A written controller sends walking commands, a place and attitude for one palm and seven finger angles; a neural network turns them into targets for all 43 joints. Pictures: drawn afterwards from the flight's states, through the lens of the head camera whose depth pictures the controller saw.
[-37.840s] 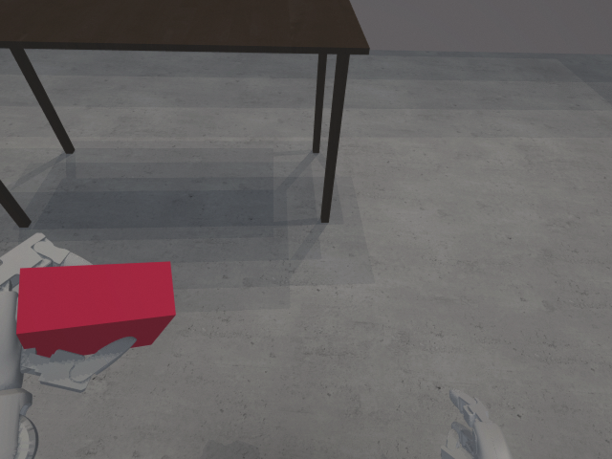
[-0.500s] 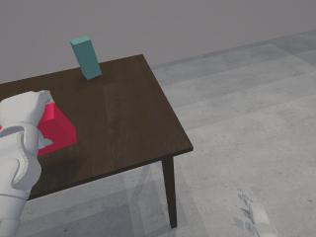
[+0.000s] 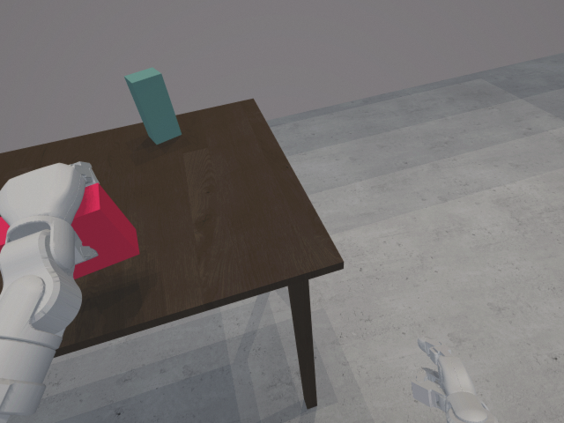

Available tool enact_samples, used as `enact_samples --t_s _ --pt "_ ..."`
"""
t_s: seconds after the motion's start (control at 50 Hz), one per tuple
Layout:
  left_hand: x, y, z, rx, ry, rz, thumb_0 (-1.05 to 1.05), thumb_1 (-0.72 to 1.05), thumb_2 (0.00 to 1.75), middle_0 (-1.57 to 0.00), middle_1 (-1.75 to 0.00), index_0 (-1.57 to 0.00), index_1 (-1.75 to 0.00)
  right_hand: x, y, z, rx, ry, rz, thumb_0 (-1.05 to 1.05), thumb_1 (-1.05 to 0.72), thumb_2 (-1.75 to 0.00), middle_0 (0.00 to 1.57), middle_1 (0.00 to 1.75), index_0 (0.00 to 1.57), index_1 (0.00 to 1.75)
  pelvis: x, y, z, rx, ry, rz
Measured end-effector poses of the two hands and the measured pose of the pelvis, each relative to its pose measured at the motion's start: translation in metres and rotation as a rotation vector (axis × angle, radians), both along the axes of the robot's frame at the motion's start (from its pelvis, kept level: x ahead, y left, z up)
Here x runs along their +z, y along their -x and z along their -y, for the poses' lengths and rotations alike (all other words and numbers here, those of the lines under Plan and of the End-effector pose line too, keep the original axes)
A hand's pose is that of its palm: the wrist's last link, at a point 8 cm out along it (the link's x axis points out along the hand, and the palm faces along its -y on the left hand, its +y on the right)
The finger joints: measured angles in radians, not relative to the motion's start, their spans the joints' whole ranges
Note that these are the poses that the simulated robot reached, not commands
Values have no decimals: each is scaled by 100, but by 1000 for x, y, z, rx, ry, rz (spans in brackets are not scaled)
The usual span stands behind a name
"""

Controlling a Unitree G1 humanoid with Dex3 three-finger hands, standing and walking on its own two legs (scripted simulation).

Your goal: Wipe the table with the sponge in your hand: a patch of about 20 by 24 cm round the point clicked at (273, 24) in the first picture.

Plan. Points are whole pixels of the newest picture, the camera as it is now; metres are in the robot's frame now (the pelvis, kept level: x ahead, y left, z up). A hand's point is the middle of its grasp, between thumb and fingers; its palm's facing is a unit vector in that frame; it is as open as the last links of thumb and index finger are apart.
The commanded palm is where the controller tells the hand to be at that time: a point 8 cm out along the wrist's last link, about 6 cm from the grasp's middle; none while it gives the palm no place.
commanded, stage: move the sponge above the wiping area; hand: left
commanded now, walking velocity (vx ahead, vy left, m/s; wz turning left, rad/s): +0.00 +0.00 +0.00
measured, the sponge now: (80, 244) +0.28 +0.34 +0.14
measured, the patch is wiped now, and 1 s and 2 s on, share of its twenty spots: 0.00 0.00 0.05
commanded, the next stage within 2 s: lower the sponge onto the table in 0.18 s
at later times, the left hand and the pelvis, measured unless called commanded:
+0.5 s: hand (77, 221) +0.28 +0.33 +0.18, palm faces +0.16 -0.01 -0.99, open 9.6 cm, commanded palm +0.24 +0.31 +0.24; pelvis +0.00 +0.00 +0.00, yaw +0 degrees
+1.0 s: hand (91, 239) +0.28 +0.32 +0.15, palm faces +0.07 -0.02 -1.00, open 9.6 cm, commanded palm +0.24 +0.31 +0.22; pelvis +0.01 +0.00 +0.00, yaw +0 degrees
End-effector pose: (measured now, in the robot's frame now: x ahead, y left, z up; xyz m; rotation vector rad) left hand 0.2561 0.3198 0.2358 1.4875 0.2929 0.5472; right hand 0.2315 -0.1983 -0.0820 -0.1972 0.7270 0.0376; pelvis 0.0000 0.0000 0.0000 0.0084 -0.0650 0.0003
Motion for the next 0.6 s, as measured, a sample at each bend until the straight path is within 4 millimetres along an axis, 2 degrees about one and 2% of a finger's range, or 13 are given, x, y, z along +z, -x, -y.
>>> enact_samples --t_s 0.1,0.2,0.24,0.3,0.36,0.44,0.52,0.6 --pt "-22 7 -3 36 61 -135 0 -48 108 -79 -139 -79 -139 -2 0 7 -14 11 5 1 -91 -90 21 30 20 30 -1 -1 -1 10 -1 -7" --pt "-45 6 20 -112 73 -210 0 -49 108 -79 -139 -79 -139 0 -1 12 -14 57 18 1 -91 -90 20 30 20 30 -2 -1 -1 21 0 1" --pt "-44 5 31 -191 51 -180 0 -49 108 -80 -139 -79 -139 2 -1 12 -14 68 26 1 -91 -90 20 30 20 30 -2 -1 -1 20 1 6" --pt "-33 3 39 -253 4 -94 0 -49 107 -80 -139 -79 -139 3 -1 10 -11 67 28 1 -91 -90 20 30 20 30 -1 -3 1 13 1 10" --pt "-15 1 32 -213 -29 -3 0 -49 107 -80 -139 -79 -139 2 -1 6 -4 44 17 1 -91 -90 20 30 20 30 -1 -3 1 7 2 12" --pt "-1 -2 14 -74 -14 36 0 -49 108 -80 -139 -79 -139 -1 -3 1 3 5 2 1 -91 -90 20 30 20 30 0 -3 1 2 0 5" --pt "-6 0 4 16 28 -32 0 -49 108 -80 -139 -79 -139 -2 -6 -1 2 -15 5 1 -91 -90 20 30 20 30 0 -3 1 7 -2 -6" --pt "-24 2 12 -8 63 -132 0 -49 108 -79 -139 -79 -139 -1 -9 1 4 -2 17 1 -91 -90 21 30 20 30 -1 -4 0 12 -3 -9"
